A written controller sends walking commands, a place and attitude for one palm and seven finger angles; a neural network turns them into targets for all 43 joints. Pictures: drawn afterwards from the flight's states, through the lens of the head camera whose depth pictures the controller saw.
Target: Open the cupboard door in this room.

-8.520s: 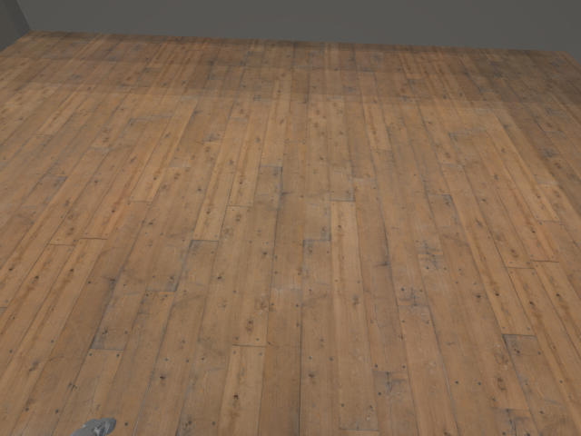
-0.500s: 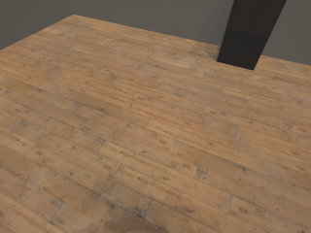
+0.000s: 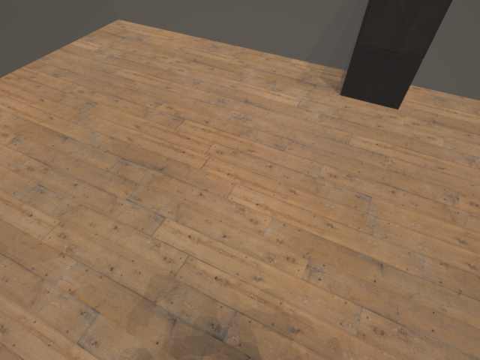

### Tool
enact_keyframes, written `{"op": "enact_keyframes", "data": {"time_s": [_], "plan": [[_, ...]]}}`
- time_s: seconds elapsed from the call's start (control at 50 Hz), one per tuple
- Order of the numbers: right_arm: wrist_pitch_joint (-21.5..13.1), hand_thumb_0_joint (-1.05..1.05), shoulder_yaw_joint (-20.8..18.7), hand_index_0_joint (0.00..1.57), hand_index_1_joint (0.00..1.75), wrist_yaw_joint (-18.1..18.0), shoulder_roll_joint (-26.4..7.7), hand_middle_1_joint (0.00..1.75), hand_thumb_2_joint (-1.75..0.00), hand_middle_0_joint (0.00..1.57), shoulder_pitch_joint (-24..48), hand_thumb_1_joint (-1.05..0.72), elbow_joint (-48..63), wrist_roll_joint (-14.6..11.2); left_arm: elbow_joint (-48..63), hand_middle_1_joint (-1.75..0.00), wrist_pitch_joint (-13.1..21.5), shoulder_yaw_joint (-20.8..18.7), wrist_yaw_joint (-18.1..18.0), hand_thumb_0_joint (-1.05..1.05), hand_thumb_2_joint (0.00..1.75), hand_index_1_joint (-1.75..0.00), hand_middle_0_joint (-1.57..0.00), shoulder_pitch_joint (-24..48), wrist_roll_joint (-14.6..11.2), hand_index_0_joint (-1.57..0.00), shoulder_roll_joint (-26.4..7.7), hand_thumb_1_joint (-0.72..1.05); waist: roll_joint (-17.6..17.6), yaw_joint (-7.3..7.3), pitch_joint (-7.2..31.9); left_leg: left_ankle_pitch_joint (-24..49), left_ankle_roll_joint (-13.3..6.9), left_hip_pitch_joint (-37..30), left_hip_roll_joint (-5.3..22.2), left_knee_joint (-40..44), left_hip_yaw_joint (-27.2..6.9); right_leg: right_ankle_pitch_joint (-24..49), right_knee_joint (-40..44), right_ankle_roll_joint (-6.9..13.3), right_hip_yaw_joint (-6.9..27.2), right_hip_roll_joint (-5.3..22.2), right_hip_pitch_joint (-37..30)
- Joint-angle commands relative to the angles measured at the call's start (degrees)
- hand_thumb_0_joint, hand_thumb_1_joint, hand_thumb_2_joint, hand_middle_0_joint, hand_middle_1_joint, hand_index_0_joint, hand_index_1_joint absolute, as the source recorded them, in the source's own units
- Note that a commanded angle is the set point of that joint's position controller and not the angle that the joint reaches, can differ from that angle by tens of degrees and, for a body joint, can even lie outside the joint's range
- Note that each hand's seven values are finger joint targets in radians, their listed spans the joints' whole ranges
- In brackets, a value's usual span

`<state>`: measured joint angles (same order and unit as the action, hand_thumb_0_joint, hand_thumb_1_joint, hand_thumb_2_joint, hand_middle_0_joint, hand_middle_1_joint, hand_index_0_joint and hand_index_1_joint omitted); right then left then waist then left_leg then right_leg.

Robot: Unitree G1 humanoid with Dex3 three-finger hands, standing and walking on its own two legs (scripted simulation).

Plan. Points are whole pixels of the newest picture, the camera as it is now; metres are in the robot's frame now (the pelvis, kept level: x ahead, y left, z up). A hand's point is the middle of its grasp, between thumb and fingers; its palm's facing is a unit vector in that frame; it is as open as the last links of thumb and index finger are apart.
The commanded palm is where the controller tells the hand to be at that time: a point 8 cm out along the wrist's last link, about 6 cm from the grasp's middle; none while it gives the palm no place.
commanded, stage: turn or walk to find it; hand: left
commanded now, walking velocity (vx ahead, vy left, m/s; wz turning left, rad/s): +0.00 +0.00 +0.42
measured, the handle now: out of the picture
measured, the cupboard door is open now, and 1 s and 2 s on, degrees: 0 0 0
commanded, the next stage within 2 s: stand and wait in 0.10 s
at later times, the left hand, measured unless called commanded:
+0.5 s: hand out of the picture +0.01 +0.21 -0.18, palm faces +0.05 -0.97 -0.25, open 7.3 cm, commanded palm none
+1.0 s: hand out of the picture -0.05 +0.21 -0.18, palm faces +0.12 -0.96 -0.25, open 7.3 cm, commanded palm none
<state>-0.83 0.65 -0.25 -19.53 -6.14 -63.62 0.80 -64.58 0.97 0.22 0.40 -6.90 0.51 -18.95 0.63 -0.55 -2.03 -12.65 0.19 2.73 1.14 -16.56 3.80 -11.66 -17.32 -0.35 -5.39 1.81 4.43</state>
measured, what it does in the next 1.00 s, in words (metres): stands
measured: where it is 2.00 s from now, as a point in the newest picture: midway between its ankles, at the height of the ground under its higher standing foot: outside the picture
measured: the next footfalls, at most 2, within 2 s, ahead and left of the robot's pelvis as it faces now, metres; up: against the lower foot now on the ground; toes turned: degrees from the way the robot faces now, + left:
none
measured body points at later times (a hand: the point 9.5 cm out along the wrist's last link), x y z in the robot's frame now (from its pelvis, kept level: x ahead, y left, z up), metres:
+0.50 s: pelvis -0.02 +0.00 -0.01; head -0.01 -0.01 +0.44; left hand +0.01 +0.26 -0.16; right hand +0.04 -0.24 -0.16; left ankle -0.04 +0.12 -0.75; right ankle -0.03 -0.12 -0.75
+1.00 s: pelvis -0.05 +0.00 -0.01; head -0.04 +0.00 +0.44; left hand -0.06 +0.26 -0.16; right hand +0.01 -0.25 -0.16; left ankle -0.04 +0.12 -0.75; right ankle -0.03 -0.12 -0.75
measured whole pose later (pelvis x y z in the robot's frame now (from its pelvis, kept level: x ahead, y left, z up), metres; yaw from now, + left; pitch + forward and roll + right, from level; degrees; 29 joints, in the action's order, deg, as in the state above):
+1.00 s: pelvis -0.05 +0.00 -0.01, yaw +5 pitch -1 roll +0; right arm 0.7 -0.9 -0.3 -13.3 -11.9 -63.0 1.0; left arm -64.7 -0.5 -1.3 -0.7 -12.7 0.8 -13.6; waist 0.4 -1.0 -2.7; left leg -12.7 -0.1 12.4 -0.1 -26.6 -1.1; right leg -12.6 -25.3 -0.1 -10.1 3.7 10.9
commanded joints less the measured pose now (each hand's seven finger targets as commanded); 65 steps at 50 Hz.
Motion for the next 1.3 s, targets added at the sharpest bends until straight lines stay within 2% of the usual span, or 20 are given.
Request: {"op": "enact_keyframes", "data": {"time_s": [0.0, 0.08, 0.18, 0.24, 0.34, 0.48, 0.54, 0.64, 0.74, 0.78, 0.88, 0.94, 0.96, 1.0, 1.06, 1.12, 1.16, 1.18, 1.24, 1.28], "plan": [[-1.5, 0.0, -2.5, 0.2, 0.3, -1.0, -12.2, 0.3, -0.9, 0.2, 1.4, -0.9, 3.1, -0.3, 3.6, -0.3, 1.2, -2.5, -1.1, 0.0, 0.9, -0.3, -0.2, 2.0, 0.0, -0.2, -12.3, 0.9, -0.5, 0.39, 5.2, 20.1, -0.9, -1.0, 7.9, 0.8, -5.7, 19.3, 0.4, 1.6, 5.6, 7.7, -2.3], [-0.6, 0.0, -1.9, 0.2, 0.3, -0.8, -8.3, 0.3, -0.9, 0.2, -0.6, -0.9, 3.2, -0.2, 3.8, -0.3, 0.0, -2.3, -1.5, 0.0, 0.9, -0.3, -0.2, 0.5, -0.1, -0.2, -9.0, 0.9, 0.0, 0.25, 4.7, 21.8, -0.4, 1.9, 7.4, -1.7, -5.7, 18.5, -2.8, 0.6, 3.6, 8.2, -2.1], [-0.5, 0.0, -2.3, 0.2, 0.3, -0.8, -9.4, 0.3, -0.9, 0.2, -0.2, -0.9, 3.2, -0.3, 4.2, -0.3, 0.2, -2.2, -1.4, 0.0, 0.9, -0.3, -0.2, 0.8, 0.0, -0.2, -10.1, 0.9, -0.9, 0.06, 3.8, 18.5, -0.6, 2.2, 7.2, -1.8, -6.4, 15.7, -1.9, 0.8, 4.1, 8.1, -0.7], [0.3, 0.0, -1.8, 0.2, 0.3, -0.6, -5.6, 0.3, -0.9, 0.2, -2.4, -0.9, 2.9, -0.1, 4.3, -0.3, -0.6, -2.0, -1.8, 0.0, 0.9, -0.3, -0.2, -0.4, -0.1, -0.2, -6.7, 0.9, -0.9, 0.24, 3.5, 19.2, 0.0, 5.0, 6.8, -3.6, -6.3, 15.6, -4.4, 0.2, 2.9, 8.4, -1.1], [0.9, 0.0, -2.0, 0.2, 0.3, -0.5, -3.3, 0.3, -0.9, 0.2, -3.8, -0.9, 3.3, -0.1, 4.7, -0.3, -1.1, -1.9, -2.1, 0.0, 0.9, -0.3, -0.2, -2.6, 0.0, -0.2, -5.1, 0.9, -1.5, -0.02, 2.7, 15.6, 0.1, 7.9, 6.2, -5.5, -6.7, 11.5, -5.5, 0.2, 2.8, 8.7, 0.7], [0.0, 0.0, -2.6, 0.2, 0.3, -0.6, -3.8, 0.3, -0.9, 0.2, -4.1, -0.9, 2.3, -0.4, 4.1, -0.3, -0.2, -2.2, -1.8, 0.0, 0.9, -0.3, -0.2, -2.5, 0.1, -0.2, -5.3, 0.9, -1.0, 0.12, 0.8, 9.0, -0.7, 8.4, 5.9, -3.4, -8.0, 3.6, -2.6, 0.5, 3.5, 7.6, 2.4], [0.7, 0.0, -2.4, 0.2, 0.3, -0.5, -0.4, 0.3, -0.9, 0.2, -5.5, -0.9, 2.3, -0.2, 3.8, -0.3, -1.0, -2.2, -2.1, 0.0, 0.9, -0.3, -0.2, -4.7, 0.0, -0.2, -2.3, 0.9, -0.6, -0.03, -0.2, 7.8, -0.4, 11.9, 5.3, -4.9, -7.9, 1.3, -3.8, 0.3, 2.7, 8.1, 2.5], [1.1, 0.0, -2.7, 0.2, 0.3, -0.5, 1.2, 0.3, -0.9, 0.2, -7.4, -0.9, 3.2, 0.1, 4.2, -0.3, -1.3, -2.6, -2.2, 0.0, 0.9, -0.3, -0.2, -6.0, 0.2, -0.2, -1.3, 0.9, -1.1, 0.13, -0.5, 3.7, -0.7, 14.5, 4.6, -6.4, -8.5, -4.9, -3.8, 0.9, 2.8, 8.7, 5.1], [0.3, 0.0, -3.1, 0.2, 0.3, -0.6, -1.1, 0.3, -0.9, 0.2, -6.8, -0.9, 3.1, -0.1, 3.6, -0.3, -0.8, -2.6, -2.0, 0.0, 0.9, -0.3, -0.2, -6.6, 0.4, -0.2, -1.6, 0.9, 1.9, -0.38, 0.1, 1.4, -2.0, 14.9, 5.8, -2.9, -11.6, -4.6, -4.7, 0.3, 2.0, 6.6, 4.0], [0.0, 0.0, -3.3, 0.2, 0.3, -0.7, -1.9, 0.3, -0.9, 0.2, -6.5, -0.9, 3.1, -0.2, 3.3, -0.3, -0.4, -2.9, -1.9, 0.0, 0.9, -0.3, -0.2, -6.5, 0.4, -0.2, -2.4, 0.9, 0.6, -0.47, 0.6, 2.4, -1.9, 14.5, 5.5, -3.4, -11.0, -3.3, -3.7, 0.7, 2.5, 7.0, 2.8], [-0.4, 0.0, -3.4, 0.2, 0.3, -0.7, -3.8, 0.3, -0.9, 0.2, -5.5, -0.9, 3.0, -0.2, 2.9, -0.3, 0.1, -3.2, -1.6, 0.0, 0.9, -0.3, -0.2, -5.2, 0.4, -0.2, -4.6, 0.9, 0.0, -0.18, -0.2, 1.1, -1.7, 13.1, 5.2, -2.6, -10.4, -5.1, -1.6, 1.2, 3.3, 7.3, 3.6], [0.4, 0.0, -2.8, 0.2, 0.3, -0.5, -0.8, 0.3, -0.9, 0.2, -6.2, -0.9, 3.3, 0.0, 2.9, -0.3, -0.7, -3.0, -1.9, 0.0, 0.9, -0.3, -0.2, -5.9, 0.3, -0.2, -2.3, 0.9, 0.6, -0.31, -1.1, 1.9, -1.2, 16.3, 4.8, -3.8, -10.4, -5.8, -2.6, 0.7, 2.7, 8.0, 3.1], [0.8, 0.0, -2.7, 0.2, 0.3, -0.4, 0.2, 0.3, -0.9, 0.2, -6.5, -0.9, 3.5, 0.1, 2.9, -0.3, -1.1, -3.0, -2.0, 0.0, 0.9, -0.3, -0.2, -6.7, 0.3, -0.2, -1.4, 0.9, -0.2, -0.47, -1.4, 1.5, -1.0, 17.5, 4.6, -5.0, -10.1, -6.9, -2.5, 0.6, 2.7, 8.4, 3.4], [1.2, 0.0, -2.5, 0.2, 0.3, -0.3, 0.9, 0.3, -0.9, 0.2, -7.4, -0.9, 4.1, 0.3, 3.5, -0.3, -1.4, -3.1, -2.1, 0.0, 0.9, -0.3, -0.2, -6.7, 0.4, -0.2, -2.0, 0.9, -2.5, -0.44, -1.5, 0.5, -0.7, 19.2, 3.8, -7.4, -8.7, -9.6, -1.5, 1.2, 3.5, 10.3, 4.0], [1.3, 0.0, -2.7, 0.2, 0.3, -0.2, 0.5, 0.3, -0.9, 0.2, -8.5, -0.9, 4.3, 0.4, 4.3, -0.3, -1.4, -3.2, -2.0, 0.0, 0.9, -0.3, -0.2, -5.2, 0.5, -0.2, -3.0, 0.9, -3.7, 0.32, -0.1, 1.2, -0.5, 16.0, 3.4, -10.2, -7.5, -11.0, -0.5, 2.4, 4.1, 11.8, 6.6], [0.6, 0.0, -2.8, 0.2, 0.3, -0.2, -1.9, 0.3, -0.9, 0.2, -7.4, -0.9, 4.6, 0.4, 5.0, -0.3, -1.1, -3.3, -1.7, 0.0, 0.9, -0.3, -0.2, -3.4, 0.4, -0.2, -3.8, 0.9, 1.3, 0.19, -0.3, 2.5, -1.3, 16.6, 5.0, -5.5, -11.7, -8.6, -4.2, 1.0, 1.9, 8.2, 5.9], [0.0, 0.0, -3.1, 0.2, 0.3, -0.4, -4.6, 0.3, -0.9, 0.2, -5.6, -0.9, 4.8, 0.1, 4.7, -0.3, -0.8, -3.4, -1.6, 0.0, 0.9, -0.3, -0.2, -3.8, 0.3, -0.2, -4.5, 0.9, 3.9, -0.84, 1.2, 4.0, -2.2, 17.2, 6.3, -2.7, -15.0, -3.9, -6.1, 0.5, 1.3, 6.2, 2.2], [-0.3, 0.0, -3.3, 0.2, 0.3, -0.5, -5.3, 0.3, -0.9, 0.2, -4.4, -0.9, 4.9, 0.0, 4.5, -0.3, -0.6, -3.3, -1.5, 0.0, 0.9, -0.3, -0.2, -3.9, 0.4, -0.2, -4.9, 0.9, 4.4, -1.15, 1.8, 4.8, -2.5, 16.6, 6.5, -2.1, -15.3, -2.1, -5.9, 0.4, 1.4, 6.2, 1.2], [-0.7, 0.0, -3.4, 0.2, 0.3, -0.6, -6.2, 0.3, -0.9, 0.2, -3.8, -0.9, 4.5, -0.1, 3.9, -0.3, -0.1, -3.5, -1.4, 0.0, 0.9, -0.3, -0.2, -3.0, 0.3, -0.2, -6.2, 0.9, 2.4, -0.91, 3.2, 7.1, -2.0, 14.7, 5.8, -2.6, -13.8, 0.5, -4.4, 0.9, 1.9, 7.0, -1.0], [-0.8, 0.0, -3.4, 0.2, 0.3, -0.6, -6.9, 0.3, -0.9, 0.2, -3.0, -0.9, 4.5, -0.1, 3.8, -0.3, 0.1, -3.6, -1.3, 0.0, 0.9, -0.3, -0.2, -2.1, 0.3, -0.2, -7.1, 0.9, 1.8, -0.79, 2.3, 7.2, -1.8, 13.7, 5.7, -2.6, -12.8, 0.5, -3.3, 1.1, 2.0, 7.5, -0.4]]}}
